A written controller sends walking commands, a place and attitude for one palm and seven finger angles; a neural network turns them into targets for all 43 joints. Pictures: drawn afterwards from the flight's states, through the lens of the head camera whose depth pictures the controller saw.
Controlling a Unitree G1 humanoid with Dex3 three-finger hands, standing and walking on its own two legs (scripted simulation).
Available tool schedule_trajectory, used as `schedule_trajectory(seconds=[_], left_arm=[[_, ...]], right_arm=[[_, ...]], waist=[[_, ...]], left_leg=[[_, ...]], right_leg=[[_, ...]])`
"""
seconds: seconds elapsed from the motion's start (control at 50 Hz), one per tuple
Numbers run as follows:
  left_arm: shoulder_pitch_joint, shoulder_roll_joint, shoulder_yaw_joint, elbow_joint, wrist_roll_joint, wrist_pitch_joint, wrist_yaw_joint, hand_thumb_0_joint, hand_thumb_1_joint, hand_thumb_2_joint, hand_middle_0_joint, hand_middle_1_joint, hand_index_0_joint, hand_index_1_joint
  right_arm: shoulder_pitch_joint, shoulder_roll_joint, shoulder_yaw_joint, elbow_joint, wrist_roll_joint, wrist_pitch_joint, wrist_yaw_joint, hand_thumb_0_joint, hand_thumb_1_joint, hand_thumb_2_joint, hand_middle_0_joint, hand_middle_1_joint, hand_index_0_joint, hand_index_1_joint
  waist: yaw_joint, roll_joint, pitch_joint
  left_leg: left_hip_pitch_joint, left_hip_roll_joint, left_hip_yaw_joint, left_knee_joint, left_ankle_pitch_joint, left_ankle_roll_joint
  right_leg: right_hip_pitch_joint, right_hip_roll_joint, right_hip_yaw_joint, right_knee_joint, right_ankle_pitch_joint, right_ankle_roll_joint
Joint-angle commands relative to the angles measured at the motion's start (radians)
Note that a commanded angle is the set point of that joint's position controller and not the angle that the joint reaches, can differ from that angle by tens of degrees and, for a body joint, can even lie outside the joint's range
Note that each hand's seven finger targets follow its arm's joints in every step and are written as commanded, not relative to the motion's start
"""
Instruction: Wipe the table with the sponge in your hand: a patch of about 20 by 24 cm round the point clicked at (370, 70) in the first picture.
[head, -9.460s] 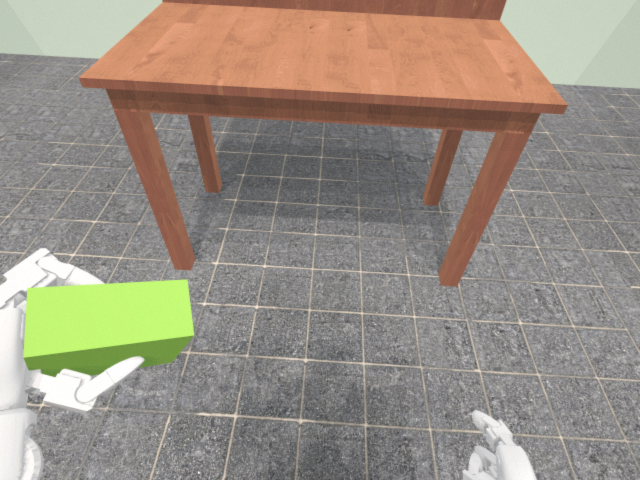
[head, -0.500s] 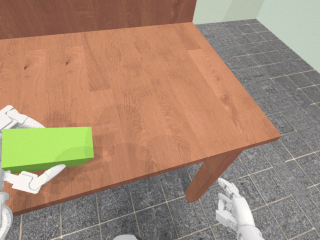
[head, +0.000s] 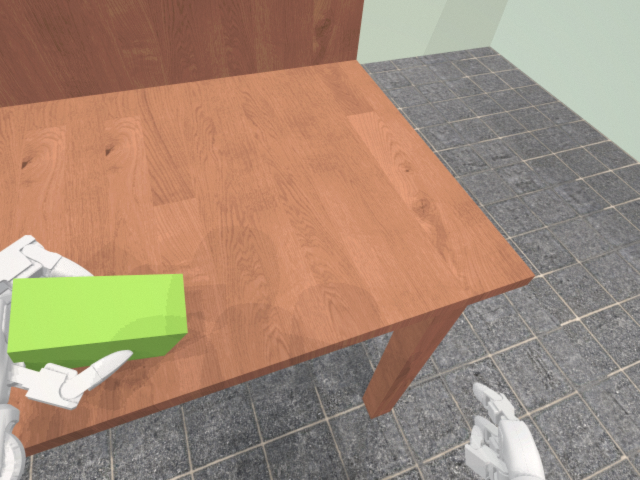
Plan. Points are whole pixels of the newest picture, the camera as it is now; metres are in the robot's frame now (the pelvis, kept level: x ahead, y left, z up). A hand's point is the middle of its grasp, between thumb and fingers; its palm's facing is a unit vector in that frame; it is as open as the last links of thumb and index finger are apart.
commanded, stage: shuffle to correct the standing spot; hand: left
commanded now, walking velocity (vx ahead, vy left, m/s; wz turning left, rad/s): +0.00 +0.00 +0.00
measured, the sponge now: (127, 321) +0.23 +0.21 +0.13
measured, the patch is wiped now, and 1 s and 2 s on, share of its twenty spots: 0.00 0.00 0.00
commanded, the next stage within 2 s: come to a stop and stand still in 1.28 s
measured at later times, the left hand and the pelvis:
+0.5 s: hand (88, 363) +0.19 +0.21 +0.16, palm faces +0.32 -0.86 -0.40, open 9.7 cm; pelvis -0.03 -0.03 +0.00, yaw -1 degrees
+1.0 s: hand (118, 363) +0.19 +0.19 +0.15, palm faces +0.30 -0.86 -0.41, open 9.7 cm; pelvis -0.03 -0.05 -0.01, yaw -1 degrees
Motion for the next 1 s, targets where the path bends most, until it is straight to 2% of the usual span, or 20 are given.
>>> schedule_trajectory(seconds=[0.0,0.02,0.1,0.2,0.22,0.24,0.32,0.34,0.42,0.44,0.52,0.54,0.58,0.62,0.64,0.72,0.74,0.92,0.94,0.98], left_arm=[[-0.056,0.159,0.113,-0.221,-0.013,-0.062,0.014,0.0,0.1,1.3,-1.2,-1.6,-1.2,-1.6],[-0.057,0.184,0.137,-0.224,-0.007,-0.055,0.021,0.0,0.1,1.3,-1.2,-1.6,-1.2,-1.6],[-0.055,0.157,0.114,-0.225,-0.022,-0.057,0.012,0.0,0.1,1.3,-1.2,-1.6,-1.2,-1.6],[-0.063,0.154,0.11,-0.264,-0.027,-0.068,0.003,0.0,0.1,1.3,-1.2,-1.6,-1.2,-1.6],[-0.051,0.178,0.135,-0.262,-0.022,-0.062,0.008,0.0,0.1,1.3,-1.2,-1.6,-1.2,-1.6],[-0.045,0.133,0.095,-0.249,-0.029,-0.064,-0.002,0.0,0.1,1.3,-1.2,-1.6,-1.2,-1.6],[-0.024,0.18,0.143,-0.288,-0.028,-0.074,-0.003,0.0,0.1,1.3,-1.2,-1.6,-1.2,-1.6],[-0.02,0.139,0.107,-0.283,-0.036,-0.079,-0.013,0.0,0.1,1.3,-1.2,-1.6,-1.2,-1.6],[-0.009,0.19,0.154,-0.293,-0.04,-0.067,-0.005,0.0,0.1,1.3,-1.2,-1.6,-1.2,-1.6],[-0.003,0.151,0.119,-0.282,-0.049,-0.063,-0.011,0.0,0.1,1.3,-1.2,-1.6,-1.2,-1.6],[-0.016,0.194,0.148,-0.302,-0.047,-0.048,0.001,0.0,0.1,1.3,-1.2,-1.6,-1.2,-1.6],[-0.017,0.151,0.109,-0.294,-0.053,-0.046,-0.003,0.0,0.1,1.3,-1.2,-1.6,-1.2,-1.6],[-0.027,0.174,0.125,-0.308,-0.053,-0.048,0.001,0.0,0.1,1.3,-1.2,-1.6,-1.2,-1.6],[-0.002,0.203,0.155,-0.305,-0.048,-0.038,0.01,0.0,0.1,1.3,-1.2,-1.6,-1.2,-1.6],[-0.004,0.155,0.114,-0.307,-0.053,-0.038,0.005,0.0,0.1,1.3,-1.2,-1.6,-1.2,-1.6],[0.02,0.199,0.156,-0.296,-0.047,-0.033,0.01,0.0,0.1,1.3,-1.2,-1.6,-1.2,-1.6],[0.021,0.16,0.122,-0.299,-0.052,-0.036,0.004,0.0,0.1,1.3,-1.2,-1.6,-1.2,-1.6],[0.037,0.203,0.157,-0.314,-0.052,-0.027,0.007,0.0,0.1,1.3,-1.2,-1.6,-1.2,-1.6],[0.042,0.166,0.127,-0.312,-0.059,-0.026,0.001,0.0,0.1,1.3,-1.2,-1.6,-1.2,-1.6],[0.027,0.175,0.134,-0.327,-0.062,-0.028,-0.004,0.0,0.1,1.3,-1.2,-1.6,-1.2,-1.6]], right_arm=[[-0.094,-0.122,-0.044,-0.169,0.002,-0.054,-0.01,0.0,-0.9,-0.9,0.2,0.3,0.2,0.3],[-0.11,-0.124,-0.043,-0.167,0.002,-0.051,-0.011,0.0,-0.9,-0.9,0.2,0.3,0.2,0.3],[-0.095,-0.112,-0.038,-0.18,0.002,-0.051,-0.016,0.0,-0.9,-0.9,0.2,0.3,0.2,0.3],[-0.093,-0.103,-0.041,-0.19,-0.003,-0.046,-0.008,0.0,-0.9,-0.9,0.2,0.3,0.2,0.3],[-0.114,-0.101,-0.037,-0.189,-0.005,-0.045,-0.005,0.0,-0.9,-0.9,0.2,0.3,0.2,0.3],[-0.098,-0.097,-0.034,-0.191,-0.011,-0.036,-0.002,0.0,-0.9,-0.9,0.2,0.3,0.2,0.3],[-0.116,-0.093,-0.038,-0.2,-0.012,-0.034,0.005,0.0,-0.9,-0.9,0.2,0.3,0.2,0.3],[-0.099,-0.092,-0.037,-0.202,-0.02,-0.025,0.008,0.0,-0.9,-0.9,0.2,0.3,0.2,0.3],[-0.107,-0.088,-0.043,-0.202,-0.007,-0.034,0.002,0.0,-0.9,-0.9,0.2,0.3,0.2,0.3],[-0.09,-0.089,-0.042,-0.202,-0.013,-0.029,0.002,0.0,-0.9,-0.9,0.2,0.3,0.2,0.3],[-0.11,-0.092,-0.042,-0.197,-0.003,-0.042,-0.007,0.0,-0.9,-0.9,0.2,0.3,0.2,0.3],[-0.092,-0.09,-0.04,-0.195,-0.009,-0.038,-0.007,0.0,-0.9,-0.9,0.2,0.3,0.2,0.3],[-0.099,-0.097,-0.047,-0.195,-0.006,-0.045,-0.011,0.0,-0.9,-0.9,0.2,0.3,0.2,0.3],[-0.105,-0.101,-0.046,-0.19,-0.004,-0.045,-0.012,0.0,-0.9,-0.9,0.2,0.3,0.2,0.3],[-0.09,-0.099,-0.045,-0.191,-0.008,-0.041,-0.01,0.0,-0.9,-0.9,0.2,0.3,0.2,0.3],[-0.1,-0.106,-0.05,-0.189,-0.001,-0.042,-0.006,0.0,-0.9,-0.9,0.2,0.3,0.2,0.3],[-0.083,-0.104,-0.051,-0.187,-0.005,-0.038,-0.004,0.0,-0.9,-0.9,0.2,0.3,0.2,0.3],[-0.095,-0.106,-0.056,-0.179,-0.002,-0.029,-0.002,0.0,-0.9,-0.9,0.2,0.3,0.2,0.3],[-0.081,-0.1,-0.054,-0.182,-0.005,-0.025,-0.003,0.0,-0.9,-0.9,0.2,0.3,0.2,0.3],[-0.09,-0.1,-0.056,-0.188,-0.005,-0.023,-0.004,0.0,-0.9,-0.9,0.2,0.3,0.2,0.3]], waist=[[0.009,0.065,-0.185],[0.016,0.082,-0.188],[0.015,0.053,-0.177],[0.023,0.11,-0.205],[0.034,0.125,-0.21],[0.025,0.103,-0.197],[0.036,0.124,-0.204],[0.028,0.114,-0.196],[0.022,0.076,-0.212],[0.016,0.052,-0.204],[0.012,0.061,-0.164],[0.005,0.042,-0.155],[0.006,0.071,-0.14],[0.008,0.084,-0.155],[0.003,0.093,-0.154],[0.008,0.087,-0.139],[0.004,0.08,-0.148],[0.006,0.093,-0.16],[0.006,0.081,-0.158],[0.011,0.081,-0.143]], left_leg=[[0.093,0.056,-0.091,-0.082,0.095,-0.012],[0.108,0.056,-0.094,-0.088,0.107,-0.014],[0.103,0.079,-0.104,-0.09,0.233,-0.021],[0.108,0.112,-0.101,-0.085,0.284,-0.026],[0.119,0.111,-0.1,-0.094,0.258,-0.028],[0.091,0.12,-0.102,-0.107,0.218,-0.024],[0.075,0.135,-0.1,-0.092,0.193,-0.024],[0.041,0.14,-0.1,-0.1,0.162,-0.021],[0.058,0.109,-0.075,-0.074,-0.029,-0.03],[0.041,0.104,-0.07,-0.074,-0.077,-0.028],[0.058,0.089,-0.068,-0.047,-0.162,-0.032],[0.045,0.091,-0.07,-0.048,-0.174,-0.028],[0.036,0.096,-0.076,-0.041,-0.182,-0.028],[0.033,0.099,-0.09,-0.064,-0.183,-0.024],[0.001,0.107,-0.102,-0.087,-0.192,-0.019],[-0.012,0.103,-0.097,-0.08,-0.179,-0.02],[-0.02,0.107,-0.1,-0.082,-0.174,-0.017],[0.013,0.099,-0.084,-0.045,-0.07,-0.018],[0.002,0.104,-0.089,-0.047,-0.046,-0.017],[-0.006,0.106,-0.086,-0.038,0.005,-0.022]], right_leg=[[0.023,-0.046,0.057,-0.05,0.166,-0.054],[0.017,-0.045,0.056,-0.043,0.163,-0.054],[0.021,-0.026,0.042,-0.04,0.214,-0.041],[0.006,-0.009,0.038,-0.012,0.19,-0.034],[-0.007,-0.004,0.041,-0.009,0.169,-0.035],[-0.007,0.002,0.035,-0.014,0.148,-0.032],[-0.035,0.007,0.045,0.005,0.133,-0.036],[-0.029,0.012,0.039,0.005,0.121,-0.033],[-0.064,-0.015,0.079,-0.04,0.058,-0.048],[-0.071,-0.016,0.077,-0.056,0.021,-0.046],[-0.162,-0.032,0.1,-0.094,-0.106,-0.06],[-0.164,-0.029,0.088,-0.098,-0.14,-0.058],[-0.182,-0.027,0.087,-0.091,-0.158,-0.061],[-0.156,-0.017,0.082,-0.073,-0.147,-0.06],[-0.124,-0.003,0.066,-0.058,-0.134,-0.054],[-0.112,-0.003,0.068,-0.052,-0.105,-0.056],[-0.097,0.003,0.06,-0.044,-0.093,-0.054],[-0.087,-0.006,0.066,-0.02,0.009,-0.058],[-0.079,0.001,0.059,-0.014,0.032,-0.054],[-0.085,0.002,0.062,-0.011,0.073,-0.05]])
